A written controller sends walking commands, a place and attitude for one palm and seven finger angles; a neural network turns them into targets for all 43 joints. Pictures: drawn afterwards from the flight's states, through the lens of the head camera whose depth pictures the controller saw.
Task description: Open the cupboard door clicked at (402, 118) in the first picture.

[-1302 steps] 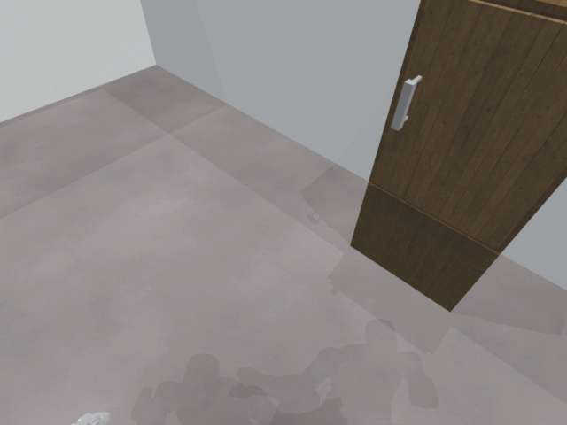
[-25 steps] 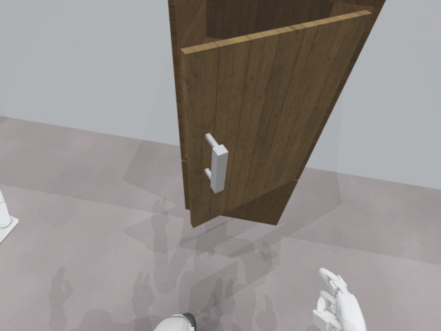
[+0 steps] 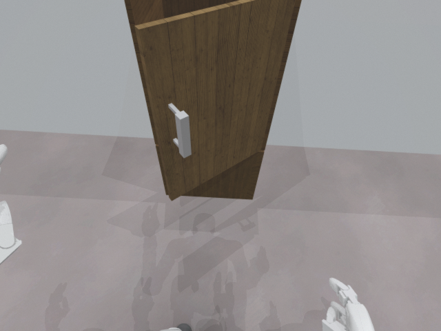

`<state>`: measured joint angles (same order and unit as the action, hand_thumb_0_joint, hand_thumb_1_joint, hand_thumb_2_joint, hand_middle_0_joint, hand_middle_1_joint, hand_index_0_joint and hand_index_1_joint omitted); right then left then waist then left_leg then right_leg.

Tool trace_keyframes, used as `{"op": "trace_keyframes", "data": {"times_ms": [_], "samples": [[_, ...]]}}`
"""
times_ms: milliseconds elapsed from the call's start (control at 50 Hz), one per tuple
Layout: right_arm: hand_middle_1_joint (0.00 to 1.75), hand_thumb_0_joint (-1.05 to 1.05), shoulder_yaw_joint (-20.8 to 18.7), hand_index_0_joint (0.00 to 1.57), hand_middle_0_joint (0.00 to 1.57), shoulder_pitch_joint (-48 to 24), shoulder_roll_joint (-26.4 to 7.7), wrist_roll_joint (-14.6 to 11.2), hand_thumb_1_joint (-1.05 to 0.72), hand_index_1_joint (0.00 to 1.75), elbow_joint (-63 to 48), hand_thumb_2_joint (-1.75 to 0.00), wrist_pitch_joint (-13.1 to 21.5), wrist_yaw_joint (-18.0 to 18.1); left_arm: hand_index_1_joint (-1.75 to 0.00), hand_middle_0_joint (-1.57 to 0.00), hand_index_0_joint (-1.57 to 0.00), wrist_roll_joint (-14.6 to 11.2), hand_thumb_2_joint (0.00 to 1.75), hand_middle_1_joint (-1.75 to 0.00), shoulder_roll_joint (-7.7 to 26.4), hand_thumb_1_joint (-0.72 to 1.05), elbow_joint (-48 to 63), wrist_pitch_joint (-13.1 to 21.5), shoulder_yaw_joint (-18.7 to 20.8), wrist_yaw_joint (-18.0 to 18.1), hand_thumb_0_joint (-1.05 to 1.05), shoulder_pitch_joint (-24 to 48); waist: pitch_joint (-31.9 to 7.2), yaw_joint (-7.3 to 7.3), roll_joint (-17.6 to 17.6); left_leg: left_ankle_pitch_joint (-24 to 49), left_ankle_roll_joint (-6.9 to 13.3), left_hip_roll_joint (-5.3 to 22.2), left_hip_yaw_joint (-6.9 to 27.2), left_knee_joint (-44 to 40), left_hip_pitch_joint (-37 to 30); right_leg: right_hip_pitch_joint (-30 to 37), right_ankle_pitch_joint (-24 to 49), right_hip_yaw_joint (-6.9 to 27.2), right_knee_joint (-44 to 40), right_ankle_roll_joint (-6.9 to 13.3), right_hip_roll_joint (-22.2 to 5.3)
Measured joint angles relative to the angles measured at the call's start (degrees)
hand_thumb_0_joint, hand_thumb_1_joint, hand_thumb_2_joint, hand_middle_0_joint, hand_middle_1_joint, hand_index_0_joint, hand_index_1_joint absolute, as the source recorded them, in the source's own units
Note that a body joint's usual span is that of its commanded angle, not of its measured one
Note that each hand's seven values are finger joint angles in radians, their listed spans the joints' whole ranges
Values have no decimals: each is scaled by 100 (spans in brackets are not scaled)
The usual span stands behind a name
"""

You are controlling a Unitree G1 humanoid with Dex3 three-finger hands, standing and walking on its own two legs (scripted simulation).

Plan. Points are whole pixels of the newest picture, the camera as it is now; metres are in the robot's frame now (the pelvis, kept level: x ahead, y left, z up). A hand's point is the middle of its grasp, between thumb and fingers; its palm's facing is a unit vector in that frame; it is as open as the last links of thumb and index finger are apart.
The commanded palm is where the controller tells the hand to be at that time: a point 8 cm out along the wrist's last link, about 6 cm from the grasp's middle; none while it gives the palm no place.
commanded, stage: stop stepping back and stand still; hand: left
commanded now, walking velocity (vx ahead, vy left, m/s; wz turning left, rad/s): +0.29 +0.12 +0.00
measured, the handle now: (179, 130) +0.57 +0.13 +0.00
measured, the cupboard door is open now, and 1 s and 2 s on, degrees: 39 39 39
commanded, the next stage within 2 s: let the arm hang, fingers relaxed in 1.16 s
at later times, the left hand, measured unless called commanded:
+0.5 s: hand out of the picture +0.14 +0.27 +0.17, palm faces +0.45 -0.75 -0.47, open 7.5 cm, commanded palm +0.09 +0.30 +0.18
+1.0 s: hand out of the picture +0.14 +0.29 +0.16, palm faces +0.40 -0.78 -0.49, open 7.5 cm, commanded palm +0.08 +0.33 +0.18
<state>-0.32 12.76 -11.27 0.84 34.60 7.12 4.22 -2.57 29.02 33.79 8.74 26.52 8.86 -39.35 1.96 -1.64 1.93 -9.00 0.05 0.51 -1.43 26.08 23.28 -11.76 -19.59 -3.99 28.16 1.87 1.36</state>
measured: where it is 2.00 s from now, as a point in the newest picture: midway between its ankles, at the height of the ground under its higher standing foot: outside the picture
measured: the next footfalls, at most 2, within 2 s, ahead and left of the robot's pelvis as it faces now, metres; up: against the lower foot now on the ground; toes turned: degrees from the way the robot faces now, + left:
left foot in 0.30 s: -0.02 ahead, +0.14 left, +0.00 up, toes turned +4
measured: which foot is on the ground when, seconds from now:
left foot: up 0.00-0.28, down 0.30-1.00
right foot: down 0.00-1.00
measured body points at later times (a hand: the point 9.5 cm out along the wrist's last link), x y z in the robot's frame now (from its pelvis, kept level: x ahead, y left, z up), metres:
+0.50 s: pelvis -0.05 +0.00 +0.00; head -0.06 +0.00 +0.45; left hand +0.11 +0.31 +0.19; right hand +0.11 -0.24 -0.08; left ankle -0.06 +0.14 -0.73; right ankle -0.02 -0.08 -0.73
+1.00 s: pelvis -0.06 +0.03 +0.00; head -0.04 +0.04 +0.45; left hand +0.12 +0.33 +0.18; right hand +0.11 -0.20 -0.08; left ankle -0.06 +0.14 -0.73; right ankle -0.02 -0.08 -0.73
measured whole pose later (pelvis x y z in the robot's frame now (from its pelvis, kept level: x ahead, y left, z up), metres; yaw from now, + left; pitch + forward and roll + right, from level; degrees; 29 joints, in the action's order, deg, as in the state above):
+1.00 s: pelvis -0.06 +0.03 +0.00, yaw +0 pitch -1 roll +0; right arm 0.3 11.7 -11.4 0.3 35.3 7.1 4.1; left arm -1.4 22.7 26.6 11.7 23.3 8.4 -32.3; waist 2.6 -0.3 0.5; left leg -14.9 0.7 1.1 -4.5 27.2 11.5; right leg -14.5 -10.9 -3.0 26.3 0.5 -0.6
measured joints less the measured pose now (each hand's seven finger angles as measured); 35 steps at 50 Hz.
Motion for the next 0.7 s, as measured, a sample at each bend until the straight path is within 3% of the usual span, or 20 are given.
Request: {"op": "trace_keyframes", "data": {"times_ms": [40,80,120,200,300,340,380,580,700], "samples": [[30,1,-9,20,20,35,-65,16,-90,30,266,-90,-78,0,-30,-22,-21,21,90,-30,-205,88,-166,0,-87,5,2,198,-53,159,-78,-575,-65,-39,164,1147,314,-57,368,-2,16,189,40],[30,1,-10,20,20,165,-87,11,-90,30,488,-90,-115,-8,-30,-22,-21,49,90,-30,-443,88,-387,45,-176,22,2,402,-225,271,-46,-689,-90,-66,150,2116,464,-53,440,46,-68,240,13],[30,1,-5,20,20,322,-104,1,-90,30,597,-90,-103,23,-30,-22,-21,104,90,-30,-664,88,-662,107,-275,50,2,648,-397,296,-1,-731,-51,-29,48,2354,343,-35,495,49,-171,242,-46],[30,1,-31,20,20,478,-172,4,-90,30,635,-90,11,106,-30,-21,-21,211,90,-30,-914,88,-1064,162,-480,85,2,1033,-574,217,27,-1030,110,82,-135,1542,-328,-96,551,-32,-175,246,-152],[30,1,-96,20,20,395,-292,-5,-90,30,393,-90,85,105,-30,-21,-21,214,90,-30,-827,88,-869,261,-516,81,2,949,-505,46,-140,-789,225,192,-74,69,-1261,-312,459,-163,160,202,-73],[30,1,-112,20,20,272,-230,-35,-90,30,346,-90,62,90,-30,-22,-21,189,90,-30,-689,88,-790,317,-428,61,2,872,-372,35,-68,-638,-49,177,-98,110,-1289,-326,421,-125,293,178,-104],[30,1,-83,20,20,211,-190,-48,-91,30,265,-90,63,69,-30,-22,-21,178,90,-30,-599,88,-765,347,-331,43,2,734,-339,46,-57,-696,-152,183,-162,199,-1284,-336,434,-59,332,164,-102],[30,1,69,20,20,125,-37,-27,-90,30,275,-90,81,14,-30,-22,-21,154,90,-30,-738,88,-900,289,-338,19,2,920,-219,181,-105,-868,-73,164,-212,553,-1127,-403,438,3,448,65,-131],[30,1,148,20,20,100,78,-28,-90,30,243,-90,97,-12,-30,-21,-21,163,90,-30,-754,88,-856,248,-349,2,2,947,-98,161,-65,-803,-24,109,-255,409,-1192,-344,528,48,302,-30,-175]]}}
